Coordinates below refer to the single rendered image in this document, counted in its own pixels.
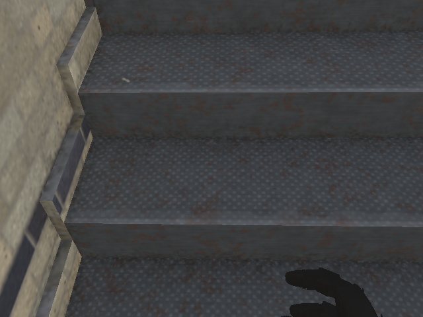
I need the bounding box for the right robot hand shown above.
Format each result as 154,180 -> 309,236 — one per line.
281,267 -> 383,317

